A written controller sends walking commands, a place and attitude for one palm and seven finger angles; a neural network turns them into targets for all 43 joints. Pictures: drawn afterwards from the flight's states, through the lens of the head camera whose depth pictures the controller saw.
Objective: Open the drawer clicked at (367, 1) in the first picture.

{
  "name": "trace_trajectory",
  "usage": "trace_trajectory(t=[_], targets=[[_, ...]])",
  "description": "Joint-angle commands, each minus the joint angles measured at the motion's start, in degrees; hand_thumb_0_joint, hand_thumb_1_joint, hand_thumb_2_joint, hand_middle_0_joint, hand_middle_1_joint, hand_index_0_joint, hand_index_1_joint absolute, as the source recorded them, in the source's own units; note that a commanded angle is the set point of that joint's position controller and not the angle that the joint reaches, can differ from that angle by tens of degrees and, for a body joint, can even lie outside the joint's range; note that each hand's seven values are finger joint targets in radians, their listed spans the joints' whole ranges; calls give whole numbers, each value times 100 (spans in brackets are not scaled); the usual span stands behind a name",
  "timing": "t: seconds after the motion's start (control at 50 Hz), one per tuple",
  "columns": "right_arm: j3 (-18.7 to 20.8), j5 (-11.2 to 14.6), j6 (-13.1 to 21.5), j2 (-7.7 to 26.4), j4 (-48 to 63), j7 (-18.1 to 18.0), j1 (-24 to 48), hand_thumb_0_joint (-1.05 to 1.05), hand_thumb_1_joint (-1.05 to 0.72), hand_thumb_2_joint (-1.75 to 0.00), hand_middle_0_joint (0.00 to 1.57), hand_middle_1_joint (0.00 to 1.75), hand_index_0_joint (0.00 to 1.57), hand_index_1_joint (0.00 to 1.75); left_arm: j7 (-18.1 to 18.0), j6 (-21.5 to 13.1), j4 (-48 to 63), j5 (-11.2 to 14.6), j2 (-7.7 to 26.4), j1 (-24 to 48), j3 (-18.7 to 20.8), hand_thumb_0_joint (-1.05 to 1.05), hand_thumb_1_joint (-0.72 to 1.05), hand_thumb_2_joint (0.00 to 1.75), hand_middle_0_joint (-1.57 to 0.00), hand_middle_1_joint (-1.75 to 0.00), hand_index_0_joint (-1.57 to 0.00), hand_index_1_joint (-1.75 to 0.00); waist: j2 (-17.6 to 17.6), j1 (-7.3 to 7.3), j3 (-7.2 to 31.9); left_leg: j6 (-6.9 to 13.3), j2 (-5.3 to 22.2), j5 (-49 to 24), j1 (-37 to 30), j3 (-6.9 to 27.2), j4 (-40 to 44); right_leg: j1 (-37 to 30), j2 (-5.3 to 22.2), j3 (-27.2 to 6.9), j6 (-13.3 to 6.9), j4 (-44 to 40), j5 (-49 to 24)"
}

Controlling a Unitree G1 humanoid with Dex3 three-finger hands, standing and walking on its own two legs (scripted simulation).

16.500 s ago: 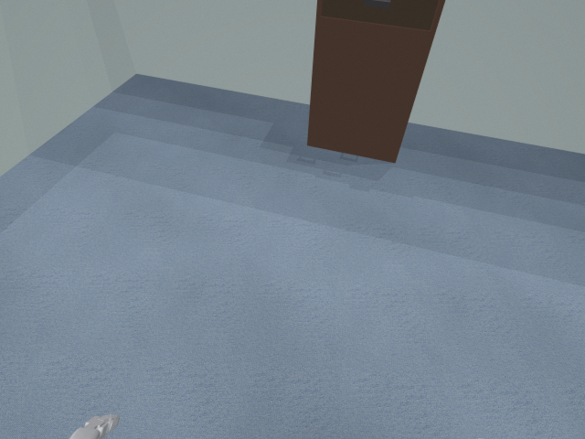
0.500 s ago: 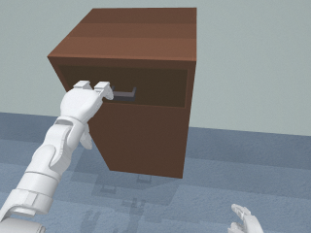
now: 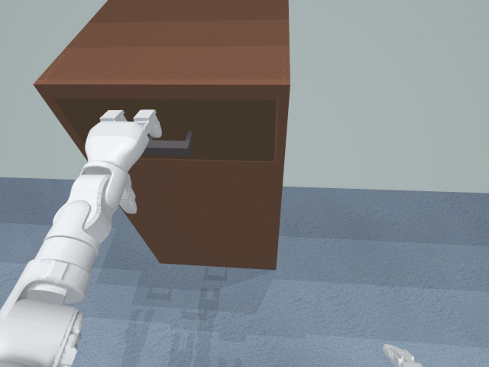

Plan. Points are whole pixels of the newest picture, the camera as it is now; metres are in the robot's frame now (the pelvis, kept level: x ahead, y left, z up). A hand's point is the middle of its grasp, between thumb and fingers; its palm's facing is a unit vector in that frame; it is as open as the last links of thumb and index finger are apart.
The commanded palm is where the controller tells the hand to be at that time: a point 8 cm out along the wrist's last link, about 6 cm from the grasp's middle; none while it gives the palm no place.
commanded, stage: move the hooked fingers above the handle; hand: left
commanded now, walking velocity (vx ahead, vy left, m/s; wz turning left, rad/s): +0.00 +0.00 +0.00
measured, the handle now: (169, 141) +0.55 +0.21 +0.02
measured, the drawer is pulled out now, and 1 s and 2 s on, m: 0.00 0.00 0.00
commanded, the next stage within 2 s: none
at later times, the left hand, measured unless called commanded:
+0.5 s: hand (143, 144) +0.48 +0.23 +0.08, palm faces -0.02 +0.04 -1.00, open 13.9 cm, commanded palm +0.47 +0.21 +0.13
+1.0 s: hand (154, 133) +0.50 +0.21 +0.09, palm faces +0.04 +0.02 -1.00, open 13.5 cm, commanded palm +0.47 +0.22 +0.13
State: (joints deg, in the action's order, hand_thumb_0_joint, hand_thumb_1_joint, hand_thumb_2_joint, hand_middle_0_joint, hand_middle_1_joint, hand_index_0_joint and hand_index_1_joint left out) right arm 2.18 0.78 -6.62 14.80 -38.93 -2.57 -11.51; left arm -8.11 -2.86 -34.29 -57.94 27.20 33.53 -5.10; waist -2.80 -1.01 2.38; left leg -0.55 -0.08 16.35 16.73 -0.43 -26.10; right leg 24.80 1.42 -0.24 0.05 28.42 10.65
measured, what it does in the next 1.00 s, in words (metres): stands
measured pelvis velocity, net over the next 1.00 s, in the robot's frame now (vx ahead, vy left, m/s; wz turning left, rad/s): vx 0.00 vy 0.01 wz -0.03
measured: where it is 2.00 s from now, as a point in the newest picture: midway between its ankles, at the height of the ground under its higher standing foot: outside the picture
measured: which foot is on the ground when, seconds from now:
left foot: down 0.00-1.00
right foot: down 0.00-1.00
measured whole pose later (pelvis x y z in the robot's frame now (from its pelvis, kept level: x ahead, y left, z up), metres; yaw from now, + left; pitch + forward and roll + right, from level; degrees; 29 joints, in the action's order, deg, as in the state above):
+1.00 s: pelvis +0.00 +0.01 -0.01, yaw -2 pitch +14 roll +1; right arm 1.4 0.3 -9.4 14.3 -40.4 -2.3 -15.0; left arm -14.3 4.6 -59.1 -60.4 27.6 52.5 -1.9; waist -3.6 5.5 5.0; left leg 0.4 -0.1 19.0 27.7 -2.6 -32.6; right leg 35.9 1.1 -2.6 1.0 33.3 11.5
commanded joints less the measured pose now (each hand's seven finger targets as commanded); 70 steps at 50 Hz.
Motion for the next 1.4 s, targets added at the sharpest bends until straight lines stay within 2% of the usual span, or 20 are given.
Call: trace_trajectory(t=[0.0,0.08,0.12,0.28,0.36,0.48,0.58,0.66,0.68,0.72,0.8,0.9,0.98,1.08,1.12,1.18,1.24,1.28,1.34,1.38], targets=[[227,23,136,733,696,-23,74,0,-90,-90,20,30,20,30,31,332,640,29,943,2413,132,0,-50,30,-30,-120,-30,-120,375,128,2064,213,-216,-1755,50,-272,148,-1745,-93,133,-202,-56,-1496],[238,17,91,747,805,-54,-45,0,-90,-90,20,30,20,30,414,119,713,149,566,2787,-240,0,-50,30,-30,-120,-30,-120,666,317,1955,258,-240,-1664,-33,-160,38,-1467,-129,185,-185,-46,-1363],[247,-9,80,753,731,-88,-186,0,-90,-90,20,30,20,30,400,-115,586,136,952,3004,105,0,-50,30,-30,-120,-30,-120,616,278,1887,260,-239,-1592,5,-135,-14,-1364,-127,165,-197,11,-1283],[228,-91,108,650,608,-26,-440,0,-90,-90,20,30,20,30,-652,-303,68,-227,1743,3679,994,0,-50,30,-30,-120,-30,-120,142,92,2393,145,-274,-2112,473,-104,-230,-1396,-183,161,-279,425,-1609],[264,-122,64,676,494,70,-524,0,-90,-90,20,30,20,30,-846,264,-670,-365,1358,3654,617,0,-50,30,-30,-120,-30,-120,118,215,2591,131,-218,-2248,526,-233,-315,-1342,-187,182,-244,492,-1858],[386,-58,-3,819,485,55,-808,0,-90,-90,20,30,20,30,-62,483,-982,-97,128,4327,-578,0,-50,30,-30,-120,-30,-120,488,795,2514,247,-160,-2095,164,-162,-409,-881,-216,210,-169,260,-1628],[370,-123,53,866,366,-112,-1084,0,-90,-90,20,30,20,30,139,-356,-645,-14,769,5091,-161,0,-50,30,-30,-120,-30,-120,376,933,2306,275,-201,-1683,236,18,-523,-503,-208,148,-189,301,-1230],[316,-205,115,801,313,-74,-1297,0,-90,-90,20,30,20,30,-599,-626,-643,-294,1945,5175,910,0,-50,30,-30,-120,-30,-120,-188,557,2963,178,-231,-2274,490,26,-710,-681,-227,119,-271,719,-1595],[295,-241,100,827,348,-44,-1226,0,-90,-90,20,30,20,30,-806,-582,-527,-313,2378,5077,1310,0,-50,30,-30,-120,-30,-120,-305,365,3371,152,-256,-2594,582,-4,-771,-968,-229,100,-280,857,-1880],[225,-266,42,738,375,43,-1049,0,-90,-90,20,30,20,30,-1169,-198,-857,-372,2366,4695,1360,0,-50,30,-30,-120,-30,-120,-323,249,3377,117,-250,-2831,919,-96,-814,-1203,-203,131,-272,982,-2257],[216,-174,-7,845,391,79,-798,0,-90,-90,20,30,20,30,-1576,478,-864,-472,2372,4921,1160,0,-50,30,-30,-120,-30,-120,133,422,3150,173,-238,-2225,1193,-263,-672,-1360,-189,125,-193,786,-2182],[208,-76,-120,886,346,-48,-693,0,-90,-90,20,30,20,30,-1093,941,-1220,-257,2497,4791,1110,0,-50,30,-30,-120,-30,-120,449,400,3483,257,-232,-1883,978,-336,-417,-1914,-149,79,-93,563,-2070],[233,24,-143,924,433,-155,-750,0,-90,-90,20,30,20,30,-238,890,-1868,-145,1588,4283,353,0,-50,30,-30,-120,-30,-120,767,637,2634,300,-168,-1317,915,-331,-190,-1501,-133,112,-63,208,-1496],[300,13,12,900,530,-191,-874,0,-90,-90,20,30,20,30,632,-22,-1324,25,31,4154,-863,0,-50,30,-30,-120,-30,-120,760,971,1688,344,-139,-854,461,-210,-275,-455,-170,139,-107,-62,-725],[311,-32,55,906,476,-190,-930,0,-90,-90,20,30,20,30,689,-469,-974,150,359,4396,-578,0,-50,30,-30,-120,-30,-120,437,951,1590,326,-178,-621,421,-113,-344,-208,-158,98,-140,-6,-411],[343,-94,113,864,508,-207,-1040,0,-90,-90,20,30,20,30,279,-1068,-181,103,1262,5025,192,0,-50,30,-30,-120,-30,-120,-36,790,2145,283,-248,-907,418,-22,-518,-328,-165,41,-220,263,-541],[319,-143,188,781,481,-143,-1110,0,-90,-90,20,30,20,30,-637,-1117,-155,-195,2000,5238,875,0,-50,30,-30,-120,-30,-120,-328,600,2621,196,-297,-1205,708,39,-653,-377,-208,68,-261,569,-722],[270,-190,206,781,468,-86,-947,0,-90,-90,20,30,20,30,-1262,-860,-153,-298,2522,5182,1377,0,-50,30,-30,-120,-30,-120,-406,416,3012,164,-338,-1495,947,-10,-740,-682,-213,79,-265,744,-1030],[199,-186,176,766,354,38,-725,0,-90,-90,20,30,20,30,-1781,77,-992,-420,2009,5021,880,0,-50,30,-30,-120,-30,-120,-502,486,2815,94,-290,-1500,1147,-164,-706,-632,-211,171,-236,760,-1138],[164,-163,87,853,253,71,-682,0,-90,-90,20,30,20,30,-1694,778,-1802,-475,2024,4858,762,0,-50,30,-30,-120,-30,-120,-71,545,2891,114,-275,-1466,1241,-227,-634,-886,-216,178,-185,656,-1220]])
